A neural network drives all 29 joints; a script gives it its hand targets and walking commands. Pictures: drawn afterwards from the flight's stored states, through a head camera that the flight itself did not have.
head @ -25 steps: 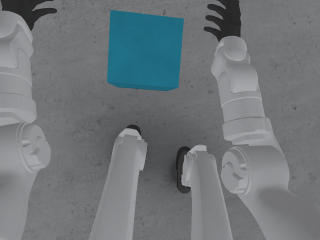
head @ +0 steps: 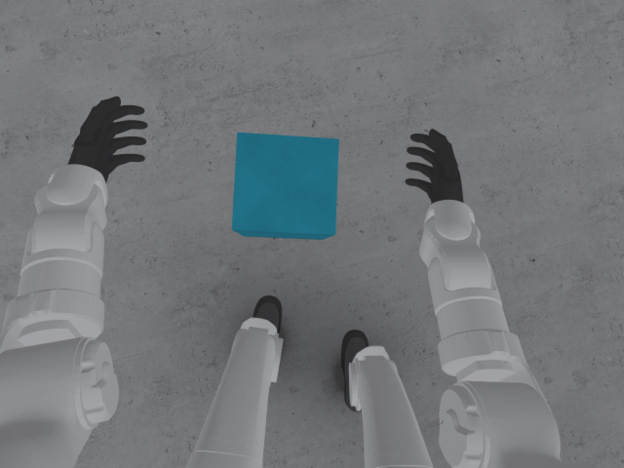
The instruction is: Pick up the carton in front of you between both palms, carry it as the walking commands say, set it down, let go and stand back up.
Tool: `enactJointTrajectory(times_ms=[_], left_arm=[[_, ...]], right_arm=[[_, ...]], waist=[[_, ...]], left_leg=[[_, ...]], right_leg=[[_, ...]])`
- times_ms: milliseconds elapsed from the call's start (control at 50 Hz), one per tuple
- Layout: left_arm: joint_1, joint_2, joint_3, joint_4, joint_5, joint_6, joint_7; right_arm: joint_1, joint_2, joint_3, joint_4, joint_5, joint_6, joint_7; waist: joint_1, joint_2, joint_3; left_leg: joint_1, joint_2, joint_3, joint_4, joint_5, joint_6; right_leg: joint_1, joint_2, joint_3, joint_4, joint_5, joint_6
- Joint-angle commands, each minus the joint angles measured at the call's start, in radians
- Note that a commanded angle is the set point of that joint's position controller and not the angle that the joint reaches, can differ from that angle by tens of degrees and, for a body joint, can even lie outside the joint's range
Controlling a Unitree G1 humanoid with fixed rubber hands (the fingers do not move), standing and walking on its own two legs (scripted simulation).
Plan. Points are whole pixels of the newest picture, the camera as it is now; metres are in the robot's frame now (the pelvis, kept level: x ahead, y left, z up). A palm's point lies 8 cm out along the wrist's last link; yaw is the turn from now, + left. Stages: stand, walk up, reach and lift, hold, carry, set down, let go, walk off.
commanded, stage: let go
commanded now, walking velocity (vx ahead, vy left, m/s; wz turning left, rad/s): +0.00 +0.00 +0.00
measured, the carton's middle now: (285, 193) +0.48 +0.09 -0.56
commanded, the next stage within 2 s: stand in 1.06 s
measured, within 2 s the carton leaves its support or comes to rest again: neither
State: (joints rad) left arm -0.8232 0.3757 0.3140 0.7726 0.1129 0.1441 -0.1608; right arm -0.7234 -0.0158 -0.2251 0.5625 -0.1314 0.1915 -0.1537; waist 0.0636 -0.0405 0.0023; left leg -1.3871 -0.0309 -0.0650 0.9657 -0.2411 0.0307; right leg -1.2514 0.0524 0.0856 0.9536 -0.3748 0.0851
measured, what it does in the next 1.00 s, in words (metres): rises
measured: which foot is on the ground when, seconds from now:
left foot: down 0.00-1.00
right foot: down 0.00-1.00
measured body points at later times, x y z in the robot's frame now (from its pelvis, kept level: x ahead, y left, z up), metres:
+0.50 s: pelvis +0.05 -0.03 +0.08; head +0.16 -0.02 +0.52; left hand +0.25 +0.23 -0.01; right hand +0.29 -0.23 -0.01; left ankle +0.08 +0.09 -0.65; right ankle +0.02 -0.17 -0.65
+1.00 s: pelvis +0.09 -0.05 +0.09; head +0.11 -0.05 +0.54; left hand +0.25 +0.19 +0.01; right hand +0.28 -0.27 +0.02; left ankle +0.08 +0.09 -0.65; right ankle +0.02 -0.17 -0.65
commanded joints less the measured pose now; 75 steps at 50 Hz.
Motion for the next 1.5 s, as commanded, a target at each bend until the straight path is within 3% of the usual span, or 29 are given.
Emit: enactJointTrajectory(times_ms=[0,220,420,500,700,920,1020,1040,1060,1080,1120,1160,1320,1480], left_arm=[[0.081,0.095,-0.030,-0.200,-0.036,-0.057,0.010],[0.542,0.007,-0.108,-0.257,-0.095,-0.135,0.037],[0.877,-0.046,-0.192,-0.353,-0.120,-0.168,0.075],[0.964,-0.057,-0.213,-0.393,-0.121,-0.156,0.086],[1.032,-0.045,-0.235,-0.429,-0.106,-0.083,0.094],[1.058,-0.053,-0.238,-0.432,-0.096,-0.045,0.099],[1.046,-0.059,-0.247,-0.436,-0.108,-0.047,0.099],[1.052,-0.022,-0.231,-0.476,-0.088,0.000,0.124],[1.056,-0.021,-0.233,-0.480,-0.097,0.007,0.135],[1.024,0.093,-0.212,-0.345,-0.079,-0.048,0.170],[1.041,0.073,-0.220,-0.320,-0.069,-0.083,0.182],[1.023,0.056,-0.226,-0.321,-0.067,-0.105,0.179],[1.047,0.076,-0.234,-0.236,-0.073,-0.135,0.174],[1.060,0.103,-0.244,-0.169,-0.074,-0.148,0.181]], right_arm=[[0.083,-0.071,0.051,-0.155,0.016,-0.060,0.025],[0.494,-0.117,0.091,-0.136,0.036,-0.151,0.108],[0.755,-0.192,0.146,-0.161,0.084,-0.196,0.160],[0.830,-0.225,0.164,-0.190,0.104,-0.195,0.175],[0.917,-0.256,0.186,-0.215,0.129,-0.135,0.205],[0.924,-0.270,0.166,-0.214,0.123,-0.093,0.202],[0.923,-0.270,0.157,-0.203,0.118,-0.091,0.206],[0.990,-0.260,0.163,-0.158,0.134,-0.122,0.182],[0.989,-0.269,0.167,-0.159,0.137,-0.130,0.174],[0.906,-0.393,0.144,-0.028,0.083,-0.134,0.143],[0.864,-0.391,0.145,-0.019,0.074,-0.152,0.134],[0.856,-0.383,0.159,0.005,0.076,-0.168,0.131],[0.834,-0.432,0.157,0.102,0.084,-0.199,0.130],[0.827,-0.464,0.158,0.163,0.090,-0.208,0.128]], waist=[[0.021,0.125,-0.839],[-0.017,0.102,-0.600],[-0.037,0.045,-0.260],[-0.052,0.000,-0.160],[-0.064,-0.018,0.008],[-0.056,0.002,-0.051],[-0.060,0.011,-0.052],[-0.062,0.030,-0.106],[-0.055,0.014,-0.111],[-0.050,-0.055,-0.029],[-0.055,-0.029,-0.026],[-0.060,0.005,-0.035],[-0.059,0.087,-0.054],[-0.066,0.070,-0.075]], left_leg=[[1.162,0.015,0.020,-0.118,0.507,-0.043],[1.246,0.015,0.006,-0.273,0.379,-0.047],[1.281,-0.017,0.056,-0.460,0.238,-0.054],[1.372,-0.030,0.070,-0.506,0.265,-0.053],[1.473,-0.054,0.087,-0.534,0.279,-0.052],[1.452,-0.047,0.072,-0.524,0.379,-0.048],[1.471,-0.037,0.059,-0.527,0.426,-0.050],[1.440,-0.064,0.069,-0.497,0.432,-0.050],[1.427,-0.061,0.064,-0.496,0.433,-0.052],[1.275,0.062,0.059,-0.467,0.360,-0.067],[1.254,0.054,0.040,-0.463,0.209,-0.038],[1.226,0.058,0.025,-0.474,0.148,-0.035],[1.198,0.100,-0.035,-0.502,0.191,-0.015],[1.246,0.108,-0.041,-0.502,0.286,-0.006]], right_leg=[[0.066,0.057,-0.138,-0.171,0.089,-0.008],[0.345,0.021,-0.114,-0.308,0.080,-0.029],[0.763,-0.006,-0.075,-0.502,0.148,-0.054],[0.843,-0.023,-0.064,-0.582,0.207,-0.059],[0.925,-0.047,-0.037,-0.657,0.331,-0.051],[1.035,-0.024,-0.036,-0.588,0.543,-0.038],[1.010,-0.011,-0.043,-0.582,0.530,-0.040],[1.053,-0.028,-0.037,-0.554,0.625,-0.048],[1.053,-0.030,-0.038,-0.540,0.653,-0.045],[1.024,-0.067,-0.049,-0.542,0.403,-0.031],[1.011,-0.076,-0.010,-0.569,0.257,-0.048],[1.006,-0.084,0.012,-0.572,0.180,-0.064],[1.037,-0.077,0.007,-0.515,0.216,-0.073],[1.057,-0.094,0.017,-0.516,0.295,-0.076]])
